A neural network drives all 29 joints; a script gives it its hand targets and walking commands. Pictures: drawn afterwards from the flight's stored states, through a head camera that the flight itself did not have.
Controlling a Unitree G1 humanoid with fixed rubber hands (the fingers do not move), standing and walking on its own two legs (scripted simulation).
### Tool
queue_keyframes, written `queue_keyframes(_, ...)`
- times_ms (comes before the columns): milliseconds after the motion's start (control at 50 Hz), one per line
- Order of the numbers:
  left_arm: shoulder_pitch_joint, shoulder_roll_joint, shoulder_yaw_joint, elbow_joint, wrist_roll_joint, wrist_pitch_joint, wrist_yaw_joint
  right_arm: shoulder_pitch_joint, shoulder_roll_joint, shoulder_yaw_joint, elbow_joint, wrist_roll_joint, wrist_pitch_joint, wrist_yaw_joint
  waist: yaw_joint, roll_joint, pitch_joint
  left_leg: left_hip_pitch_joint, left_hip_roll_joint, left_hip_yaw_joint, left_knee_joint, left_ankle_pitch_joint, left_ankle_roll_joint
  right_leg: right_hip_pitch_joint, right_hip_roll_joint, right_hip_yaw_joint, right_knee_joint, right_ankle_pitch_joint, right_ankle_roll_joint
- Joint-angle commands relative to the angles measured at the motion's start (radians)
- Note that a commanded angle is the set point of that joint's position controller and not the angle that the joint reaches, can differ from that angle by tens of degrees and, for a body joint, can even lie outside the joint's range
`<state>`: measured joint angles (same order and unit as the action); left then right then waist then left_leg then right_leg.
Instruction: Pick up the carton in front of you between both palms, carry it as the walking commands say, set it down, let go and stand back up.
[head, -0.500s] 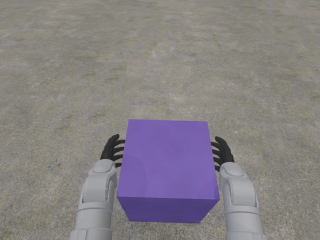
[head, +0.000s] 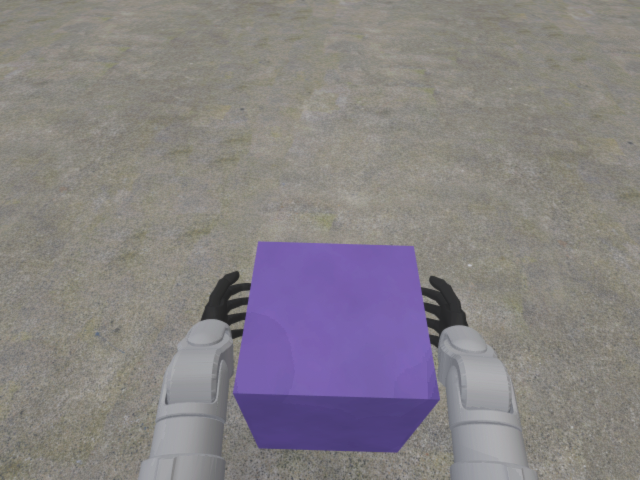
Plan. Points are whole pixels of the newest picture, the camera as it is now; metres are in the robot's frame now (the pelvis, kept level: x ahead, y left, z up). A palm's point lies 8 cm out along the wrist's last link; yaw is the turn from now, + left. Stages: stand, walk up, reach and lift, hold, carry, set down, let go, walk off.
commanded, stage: hold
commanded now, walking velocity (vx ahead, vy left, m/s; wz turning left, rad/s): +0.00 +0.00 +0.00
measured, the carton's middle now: (331, 353) +0.29 +0.00 -0.04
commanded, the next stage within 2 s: set down in 0.14 s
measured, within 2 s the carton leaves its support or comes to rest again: neither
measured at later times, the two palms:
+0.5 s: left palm (237, 321) +0.31 +0.13 +0.01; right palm (458, 339) +0.29 -0.17 +0.02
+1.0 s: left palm (257, 355) +0.37 +0.13 -0.21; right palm (417, 366) +0.35 -0.17 -0.20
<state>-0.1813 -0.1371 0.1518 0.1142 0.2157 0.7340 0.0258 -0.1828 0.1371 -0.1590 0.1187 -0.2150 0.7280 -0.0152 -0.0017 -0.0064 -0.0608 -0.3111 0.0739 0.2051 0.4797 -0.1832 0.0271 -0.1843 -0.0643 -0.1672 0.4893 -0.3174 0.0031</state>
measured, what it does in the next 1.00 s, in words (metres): lowers itself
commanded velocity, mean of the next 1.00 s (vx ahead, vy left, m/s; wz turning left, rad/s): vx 0.00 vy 0.00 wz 0.00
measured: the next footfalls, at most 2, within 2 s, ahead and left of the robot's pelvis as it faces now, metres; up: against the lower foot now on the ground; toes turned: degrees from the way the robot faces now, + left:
none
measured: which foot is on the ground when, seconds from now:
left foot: down 0.00-1.00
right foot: down 0.00-1.00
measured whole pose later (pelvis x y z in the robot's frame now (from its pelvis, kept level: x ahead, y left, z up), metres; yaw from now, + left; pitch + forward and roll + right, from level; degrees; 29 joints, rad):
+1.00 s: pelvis -0.07 +0.00 -0.13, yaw -5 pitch +36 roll -2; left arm -0.74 -0.06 0.39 0.52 0.24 0.24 0.01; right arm -0.74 0.12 -0.45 0.54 -0.17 0.20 -0.03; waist 0.00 -0.05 -0.09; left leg -1.50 -0.01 -0.03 1.21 -0.33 0.01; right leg -1.40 0.07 0.03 1.26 -0.49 0.01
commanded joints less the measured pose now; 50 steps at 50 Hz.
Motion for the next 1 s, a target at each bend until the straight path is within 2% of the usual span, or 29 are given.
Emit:
queue_keyframes(0,-0.306,-0.832,-0.518,-0.105,-0.201,-0.036,-0.196,-0.312,0.828,0.502,-0.088,0.189,-0.039,0.195,0.002,-0.043,-0.191,0.468,-0.133,-0.305,-0.056,0.563,0.002,-0.004,0.143,0.27,-0.121,0.553,-0.03)
queue_keyframes(20,-0.306,-0.81,-0.506,-0.114,-0.184,-0.037,-0.195,-0.303,0.795,0.483,-0.072,0.172,-0.041,0.192,0.003,-0.026,-0.194,0.471,-0.131,-0.297,-0.083,0.45,-0.002,0.03,0.13,0.275,-0.154,0.426,-0.035)
queue_keyframes(60,-0.333,-0.809,-0.513,-0.109,-0.189,-0.041,-0.19,-0.324,0.795,0.472,-0.065,0.172,-0.051,0.187,-0.006,-0.011,-0.17,0.503,-0.146,-0.297,-0.074,0.52,-0.012,0.016,0.136,0.277,-0.153,0.503,-0.022)
queue_keyframes(80,-0.298,-0.781,-0.498,-0.098,-0.188,-0.046,-0.172,-0.321,0.752,0.477,-0.059,0.182,-0.058,0.185,0.012,0.023,-0.179,0.558,-0.145,-0.289,-0.094,0.425,-0.01,0.011,0.123,0.289,-0.167,0.432,-0.021)
queue_keyframes(100,-0.338,-0.776,-0.506,-0.114,-0.181,-0.049,-0.173,-0.32,0.765,0.474,-0.057,0.168,-0.059,0.184,0.0,0.003,-0.141,0.504,-0.146,-0.288,-0.105,0.375,-0.014,0.007,0.139,0.276,-0.175,0.361,-0.022)
queue_keyframes(120,-0.337,-0.777,-0.507,-0.098,-0.177,-0.047,-0.171,-0.337,0.764,0.469,-0.055,0.171,-0.061,0.185,-0.001,0.001,-0.127,0.527,-0.145,-0.287,-0.096,0.371,-0.012,-0.024,0.136,0.278,-0.179,0.344,-0.024)
queue_keyframes(160,-0.376,-0.766,-0.494,-0.087,-0.173,-0.053,-0.171,-0.385,0.758,0.456,-0.034,0.169,-0.07,0.183,0.008,-0.001,-0.112,0.523,-0.143,-0.286,-0.089,0.326,-0.013,-0.049,0.135,0.283,-0.186,0.278,-0.031)
queue_keyframes(240,-0.55,-0.729,-0.39,0.059,-0.124,-0.084,-0.183,-0.56,0.757,0.357,0.119,0.12,-0.11,0.18,0.006,-0.033,-0.006,0.5,-0.148,-0.254,-0.055,0.056,-0.007,-0.195,0.099,0.282,-0.213,-0.003,-0.054)
queue_keyframes(280,-0.666,-0.728,-0.323,0.159,-0.1,-0.115,-0.201,-0.66,0.776,0.287,0.239,0.08,-0.147,0.182,-0.001,-0.069,0.019,0.472,-0.155,-0.245,-0.024,-0.033,-0.006,-0.236,0.087,0.277,-0.21,-0.103,-0.065)
queue_keyframes(300,-0.726,-0.745,-0.288,0.214,-0.083,-0.133,-0.21,-0.72,0.79,0.251,0.296,0.055,-0.167,0.186,0.0,-0.06,0.027,0.446,-0.155,-0.247,-0.012,-0.066,-0.007,-0.246,0.085,0.274,-0.193,-0.13,-0.068)
queue_keyframes(320,-0.775,-0.764,-0.254,0.259,-0.067,-0.148,-0.219,-0.763,0.796,0.206,0.348,0.023,-0.184,0.191,0.001,-0.045,0.032,0.383,-0.152,-0.255,-0.01,-0.09,-0.01,-0.207,0.095,0.264,-0.162,-0.124,-0.069)
queue_keyframes(380,-0.899,-0.766,-0.121,0.407,0.0,-0.193,-0.227,-0.882,0.783,0.045,0.486,-0.05,-0.24,0.194,-0.018,-0.015,0.022,0.347,-0.151,-0.278,0.02,-0.21,-0.013,-0.256,0.11,0.259,-0.105,-0.216,-0.078)
queue_keyframes(420,-0.915,-0.736,-0.032,0.481,0.053,-0.214,-0.221,-0.9,0.733,-0.056,0.538,-0.107,-0.263,0.186,-0.029,0.016,0.022,0.277,-0.149,-0.288,0.029,-0.234,-0.016,-0.275,0.128,0.248,-0.05,-0.196,-0.074)
queue_keyframes(480,-0.881,-0.643,0.082,0.544,0.135,-0.255,-0.201,-0.893,0.649,-0.156,0.57,-0.168,-0.292,0.174,-0.024,0.035,0.004,0.171,-0.154,-0.275,0.068,-0.172,-0.014,-0.353,0.148,0.231,0.022,-0.123,-0.055)
queue_keyframes(520,-0.857,-0.57,0.135,0.567,0.173,-0.299,-0.188,-0.891,0.595,-0.189,0.574,-0.182,-0.327,0.173,0.001,0.033,-0.031,0.094,-0.16,-0.266,0.12,-0.115,-0.013,-0.43,0.156,0.221,0.08,-0.082,-0.038)
queue_keyframes(580,-0.847,-0.541,0.154,0.58,0.185,-0.377,-0.172,-0.899,0.574,-0.176,0.572,-0.166,-0.394,0.178,0.02,0.019,-0.116,0.009,-0.17,-0.267,0.204,-0.024,-0.01,-0.554,0.172,0.21,0.166,-0.026,-0.02)
queue_keyframes(620,-0.859,-0.577,0.108,0.572,0.163,-0.436,-0.169,-0.91,0.615,-0.12,0.566,-0.132,-0.453,0.184,0.018,0.011,-0.2,-0.015,-0.174,-0.274,0.262,0.057,-0.011,-0.629,0.184,0.205,0.219,0.015,-0.015)
queue_keyframes(720,-0.968,-0.728,-0.114,0.533,0.062,-0.576,-0.179,-0.988,0.738,0.089,0.551,-0.019,-0.592,0.199,-0.005,0.009,-0.555,-0.029,-0.178,-0.289,0.451,0.27,-0.015,-0.817,0.215,0.198,0.375,0.103,0.002)
queue_keyframes(780,-1.046,-0.796,-0.283,0.443,-0.018,-0.603,-0.184,-1.043,0.802,0.247,0.469,0.065,-0.623,0.194,-0.012,0.025,-0.894,0.024,-0.176,-0.293,0.578,0.44,-0.018,-0.9,0.23,0.187,0.475,0.19,0.017)
queue_keyframes(820,-1.06,-0.806,-0.356,0.395,-0.056,-0.594,-0.183,-1.055,0.822,0.32,0.417,0.108,-0.615,0.186,-0.008,0.038,-1.066,0.019,-0.181,-0.284,0.644,0.494,-0.026,-0.949,0.236,0.18,0.536,0.225,0.026)
queue_keyframes(880,-1.045,-0.814,-0.383,0.387,-0.072,-0.556,-0.189,-1.048,0.846,0.355,0.412,0.136,-0.575,0.183,0.009,0.044,-1.1,-0.115,-0.192,-0.262,0.696,0.426,-0.038,-1.029,0.242,0.176,0.6,0.194,0.034)
queue_keyframes(980,-1.047,-0.82,-0.307,0.478,-0.043,-0.478,-0.23,-1.074,0.892,0.27,0.485,0.107,-0.492,0.207,0.027,0.028,-0.916,-0.454,-0.202,-0.225,0.722,0.148,-0.038,-1.134,0.247,0.169,0.66,0.039,0.036)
